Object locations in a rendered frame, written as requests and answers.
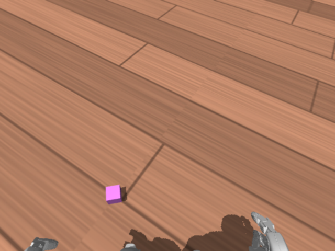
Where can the cube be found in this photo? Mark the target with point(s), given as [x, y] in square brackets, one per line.
[113, 194]

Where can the right robot hand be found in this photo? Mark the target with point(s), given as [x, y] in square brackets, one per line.
[273, 241]

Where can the left robot hand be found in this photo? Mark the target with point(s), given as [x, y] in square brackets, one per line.
[42, 244]

